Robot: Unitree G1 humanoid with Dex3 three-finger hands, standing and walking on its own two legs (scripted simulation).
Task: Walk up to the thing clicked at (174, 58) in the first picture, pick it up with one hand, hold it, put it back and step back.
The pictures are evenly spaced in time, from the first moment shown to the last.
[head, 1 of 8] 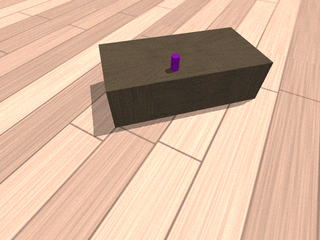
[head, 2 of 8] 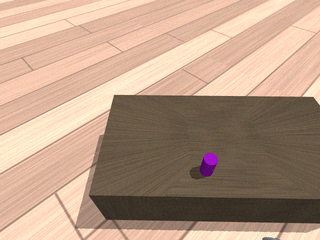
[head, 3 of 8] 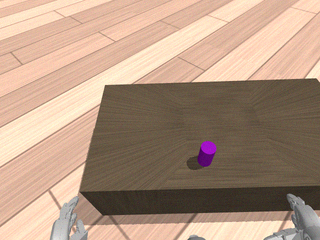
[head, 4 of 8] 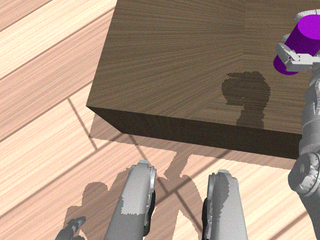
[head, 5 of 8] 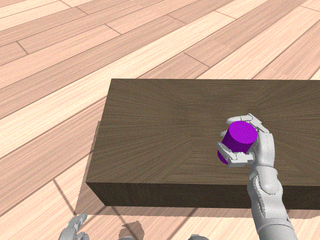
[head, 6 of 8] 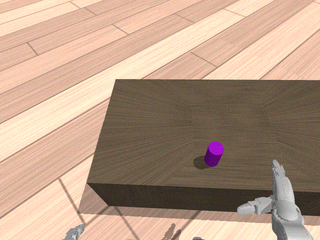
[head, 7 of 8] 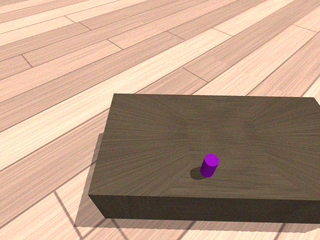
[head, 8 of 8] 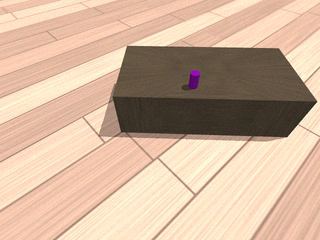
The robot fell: no
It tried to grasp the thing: yes
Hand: right
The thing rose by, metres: 0.34
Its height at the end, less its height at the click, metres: +0.00
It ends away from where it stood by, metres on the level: 0.01
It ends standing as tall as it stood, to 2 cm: yes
